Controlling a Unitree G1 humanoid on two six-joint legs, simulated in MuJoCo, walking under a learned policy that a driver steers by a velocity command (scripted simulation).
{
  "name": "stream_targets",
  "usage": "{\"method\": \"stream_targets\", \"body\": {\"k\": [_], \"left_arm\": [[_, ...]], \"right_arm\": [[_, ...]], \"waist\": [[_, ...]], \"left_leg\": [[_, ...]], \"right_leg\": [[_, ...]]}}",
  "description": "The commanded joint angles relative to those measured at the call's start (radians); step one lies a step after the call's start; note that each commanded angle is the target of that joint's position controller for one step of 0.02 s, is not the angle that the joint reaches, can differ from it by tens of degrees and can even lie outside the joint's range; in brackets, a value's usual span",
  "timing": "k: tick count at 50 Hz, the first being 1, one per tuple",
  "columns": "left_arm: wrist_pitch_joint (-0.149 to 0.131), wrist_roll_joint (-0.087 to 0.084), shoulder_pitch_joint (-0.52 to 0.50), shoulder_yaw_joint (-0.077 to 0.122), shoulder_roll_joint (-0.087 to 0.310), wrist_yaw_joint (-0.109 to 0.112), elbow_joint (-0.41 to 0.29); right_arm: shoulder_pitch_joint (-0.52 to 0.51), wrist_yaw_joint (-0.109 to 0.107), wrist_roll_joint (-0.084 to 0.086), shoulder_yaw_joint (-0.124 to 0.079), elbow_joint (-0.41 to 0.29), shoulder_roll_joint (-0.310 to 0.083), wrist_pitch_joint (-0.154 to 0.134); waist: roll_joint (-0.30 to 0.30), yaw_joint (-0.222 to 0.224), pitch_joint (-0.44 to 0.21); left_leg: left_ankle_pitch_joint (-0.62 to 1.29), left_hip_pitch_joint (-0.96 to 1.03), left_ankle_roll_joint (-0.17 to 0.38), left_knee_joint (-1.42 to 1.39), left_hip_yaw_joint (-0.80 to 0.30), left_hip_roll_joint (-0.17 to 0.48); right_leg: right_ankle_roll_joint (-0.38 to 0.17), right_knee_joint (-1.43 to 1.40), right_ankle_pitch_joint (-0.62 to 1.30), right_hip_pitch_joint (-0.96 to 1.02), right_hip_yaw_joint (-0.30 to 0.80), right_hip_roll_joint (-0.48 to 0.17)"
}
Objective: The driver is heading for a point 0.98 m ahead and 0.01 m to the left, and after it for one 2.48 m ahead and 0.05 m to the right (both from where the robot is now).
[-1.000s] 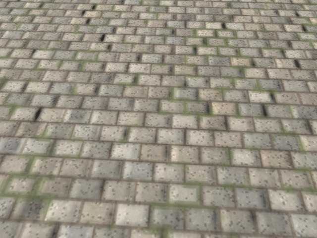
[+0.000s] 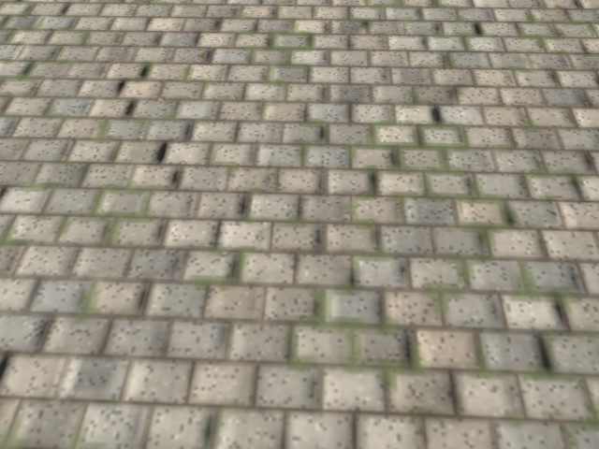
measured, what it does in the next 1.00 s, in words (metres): walks ahead: right foot, then left foot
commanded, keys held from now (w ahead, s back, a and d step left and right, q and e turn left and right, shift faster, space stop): w+shift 1.00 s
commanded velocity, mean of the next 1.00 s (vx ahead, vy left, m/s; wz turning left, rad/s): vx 1.00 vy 0.00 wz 0.00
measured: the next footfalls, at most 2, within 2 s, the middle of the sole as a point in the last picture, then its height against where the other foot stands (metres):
right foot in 0.34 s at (370, 422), level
left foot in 0.80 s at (291, 257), level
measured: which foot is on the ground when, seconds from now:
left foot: down 0.00-0.36, up 0.38-0.78, down 0.80-1.00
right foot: up 0.00-0.32, down 0.34-0.82, up 0.84-1.00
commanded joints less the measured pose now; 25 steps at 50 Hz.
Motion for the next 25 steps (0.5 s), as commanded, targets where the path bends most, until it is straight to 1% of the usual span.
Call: {"method": "stream_targets", "body": {"k": [1, 2, 3, 4, 5, 6, 7, 8, 9, 10, 11, 12, 13, 14, 15, 16, 17, 18, 19, 20, 21, 22, 23, 24, 25], "left_arm": [[0.020, 0.026, 0.028, -0.003, 0.039, -0.025, -0.082], [0.029, 0.028, -0.018, -0.008, 0.034, -0.030, -0.100], [0.033, 0.028, -0.079, -0.011, 0.038, -0.031, -0.125], [0.031, 0.028, -0.147, -0.013, 0.048, -0.032, -0.153], [0.027, 0.025, -0.219, -0.014, 0.058, -0.033, -0.177], [0.021, 0.022, -0.273, -0.018, 0.057, -0.036, -0.193], [0.015, 0.017, -0.312, -0.024, 0.045, -0.042, -0.201], [0.011, 0.011, -0.349, -0.032, 0.030, -0.050, -0.210], [0.009, 0.005, -0.379, -0.034, 0.027, -0.053, -0.214], [0.007, 0.001, -0.401, -0.034, 0.032, -0.053, -0.218], [0.007, 0.001, -0.421, -0.032, 0.045, -0.049, -0.220], [0.006, 0.005, -0.430, -0.028, 0.058, -0.043, -0.222], [0.005, 0.011, -0.420, -0.022, 0.075, -0.037, -0.219], [0.006, 0.015, -0.381, -0.012, 0.096, -0.029, -0.212], [0.006, 0.013, -0.269, 0.002, 0.128, -0.018, -0.184], [0.008, 0.009, -0.073, 0.022, 0.168, -0.003, -0.121], [0.011, 0.017, 0.133, 0.045, 0.210, 0.015, -0.057], [0.015, 0.044, 0.241, 0.073, 0.297, 0.033, -0.034], [0.015, 0.047, 0.207, 0.083, 0.306, 0.014, -0.030], [0.011, 0.027, 0.111, 0.080, 0.232, 0.000, -0.032], [0.000, 0.018, 0.063, 0.068, 0.172, -0.005, -0.019], [-0.007, 0.025, 0.036, 0.059, 0.125, -0.008, -0.006], [-0.012, 0.024, 0.030, 0.045, 0.088, -0.003, 0.011], [-0.017, 0.018, 0.036, 0.036, 0.071, 0.001, 0.030], [-0.026, 0.008, 0.051, 0.034, 0.064, 0.003, 0.046]], "right_arm": [[0.080, -0.002, 0.010, -0.002, 0.009, -0.030, -0.043], [0.097, -0.001, 0.018, -0.002, 0.024, -0.036, -0.054], [0.111, 0.002, 0.024, -0.003, 0.032, -0.046, -0.062], [0.118, 0.007, 0.028, -0.003, 0.032, -0.056, -0.068], [0.134, 0.011, 0.033, -0.003, 0.035, -0.060, -0.072], [0.144, 0.014, 0.038, -0.002, 0.036, -0.061, -0.077], [0.162, 0.015, 0.046, -0.001, 0.038, -0.061, -0.083], [0.190, 0.012, 0.055, -0.002, 0.047, -0.073, -0.089], [0.222, 0.009, 0.060, -0.002, 0.058, -0.086, -0.093], [0.238, 0.006, 0.058, -0.004, 0.066, -0.104, -0.093], [0.258, 0.003, 0.053, -0.002, 0.078, -0.108, -0.090], [0.267, -0.001, 0.044, -0.002, 0.085, -0.123, -0.085], [0.271, -0.008, 0.036, -0.003, 0.090, -0.142, -0.077], [0.272, -0.019, 0.024, -0.006, 0.096, -0.166, -0.067], [0.263, -0.030, 0.006, -0.011, 0.103, -0.189, -0.051], [0.232, -0.041, -0.008, -0.017, 0.102, -0.208, -0.034], [0.180, -0.044, -0.012, -0.018, 0.090, -0.203, -0.027], [0.210, -0.028, 0.003, 0.008, 0.051, -0.076, -0.036], [0.308, -0.007, 0.064, 0.022, 0.025, -0.021, -0.058], [0.165, -0.020, 0.053, 0.013, 0.003, -0.092, -0.061], [0.066, -0.017, 0.049, 0.014, -0.022, -0.095, -0.065], [0.034, -0.011, 0.036, 0.021, -0.029, -0.073, -0.061], [0.029, -0.001, 0.015, 0.025, -0.039, -0.052, -0.046], [0.054, 0.014, 0.001, 0.033, -0.041, -0.026, -0.028], [0.033, 0.023, -0.006, 0.038, -0.051, -0.012, -0.016]], "waist": [[0.018, 0.048, 0.047], [0.033, 0.052, 0.082], [0.037, 0.048, 0.108], [0.031, 0.039, 0.128], [0.021, 0.023, 0.148], [0.008, 0.011, 0.152], [-0.004, -0.003, 0.144], [-0.001, -0.017, 0.135], [0.002, -0.032, 0.132], [0.019, -0.040, 0.128], [0.020, -0.051, 0.122], [0.038, -0.052, 0.098], [0.066, -0.041, 0.061], [0.106, -0.012, 0.009], [0.138, 0.051, -0.062], [0.153, 0.141, -0.158], [0.137, 0.239, -0.237], [-0.055, 0.205, -0.344], [-0.290, 0.105, -0.477], [-0.112, 0.109, -0.321], [-0.017, 0.094, -0.182], [0.058, 0.054, -0.105], [0.059, 0.011, -0.060], [0.015, -0.025, -0.040], [-0.003, -0.038, 0.001]], "left_leg": [[-0.269, 0.056, 0.114, -0.470, -0.478, 0.301], [-0.237, 0.026, 0.113, -0.505, -0.430, 0.286], [-0.195, 0.015, 0.115, -0.540, -0.385, 0.268], [-0.135, 0.011, 0.111, -0.572, -0.335, 0.242], [-0.035, 0.019, 0.106, -0.590, -0.280, 0.217], [0.066, 0.023, 0.092, -0.593, -0.228, 0.189], [0.176, 0.024, 0.071, -0.596, -0.186, 0.169], [0.281, 0.031, 0.058, -0.623, -0.167, 0.177], [0.390, 0.083, 0.045, -0.640, -0.155, 0.191], [0.477, 0.162, 0.038, -0.642, -0.147, 0.209], [0.595, 0.265, 0.027, -0.621, -0.128, 0.213], [0.758, 0.359, 0.018, -0.577, -0.116, 0.225], [0.952, 0.444, 0.008, -0.508, -0.107, 0.238], [1.140, 0.512, 0.000, -0.407, -0.107, 0.260], [1.257, 0.544, -0.005, -0.244, -0.108, 0.280], [1.265, 0.519, -0.006, -0.014, -0.102, 0.290], [1.076, 0.366, -0.005, 0.271, -0.087, 0.260], [0.440, 0.044, -0.006, 0.677, -0.083, 0.147], [-0.220, -0.278, -0.026, 0.956, -0.207, -0.005], [-0.109, -0.390, 0.004, 0.934, -0.243, 0.087], [-0.029, -0.395, 0.005, 0.866, -0.226, 0.124], [-0.013, -0.357, 0.002, 0.797, -0.226, 0.157], [-0.009, -0.312, -0.005, 0.756, -0.232, 0.177], [-0.015, -0.275, -0.020, 0.716, -0.229, 0.194], [-0.024, -0.290, -0.034, 0.683, -0.219, 0.213]], "right_leg": [[0.017, -0.045, -0.006, -0.264, 0.049, -0.116], [0.032, -0.087, 0.011, -0.301, 0.031, -0.139], [0.045, -0.137, 0.066, -0.349, 0.005, -0.153], [0.054, -0.221, 0.131, -0.380, -0.025, -0.162], [0.060, -0.325, 0.199, -0.394, -0.053, -0.167], [0.063, -0.436, 0.280, -0.367, -0.077, -0.161], [0.059, -0.546, 0.376, -0.301, -0.105, -0.145], [0.048, -0.630, 0.455, -0.228, -0.137, -0.126], [0.037, -0.691, 0.508, -0.195, -0.158, -0.106], [0.027, -0.747, 0.532, -0.187, -0.163, -0.094], [0.018, -0.792, 0.525, -0.203, -0.179, -0.075], [0.007, -0.828, 0.491, -0.195, -0.195, -0.046], [-0.003, -0.842, 0.424, -0.173, -0.212, -0.008], [-0.012, -0.844, 0.330, -0.127, -0.216, 0.031], [-0.027, -0.844, 0.241, -0.021, -0.198, 0.059], [-0.047, -0.851, 0.159, 0.159, -0.177, 0.072], [-0.073, -0.857, 0.100, 0.392, -0.121, 0.009], [-0.122, -0.823, -0.176, 0.664, 0.180, -0.239], [-0.246, -1.032, -0.307, 0.844, 0.762, -0.425], [-0.199, -1.092, -0.294, 0.741, 0.660, -0.351], [-0.176, -1.116, -0.173, 0.568, 0.493, -0.323], [-0.148, -1.145, -0.091, 0.425, 0.392, -0.285], [-0.116, -1.169, -0.057, 0.309, 0.313, -0.241], [-0.108, -1.204, -0.069, 0.225, 0.270, -0.225], [-0.104, -1.238, -0.057, 0.181, 0.234, -0.206]]}}
Velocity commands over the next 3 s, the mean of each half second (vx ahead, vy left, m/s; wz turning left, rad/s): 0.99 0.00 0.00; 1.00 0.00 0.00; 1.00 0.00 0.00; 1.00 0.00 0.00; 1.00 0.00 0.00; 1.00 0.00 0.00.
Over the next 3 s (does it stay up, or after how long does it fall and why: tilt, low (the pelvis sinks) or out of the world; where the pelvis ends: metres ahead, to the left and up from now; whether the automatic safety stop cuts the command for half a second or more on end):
stays up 2.95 0.05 0.01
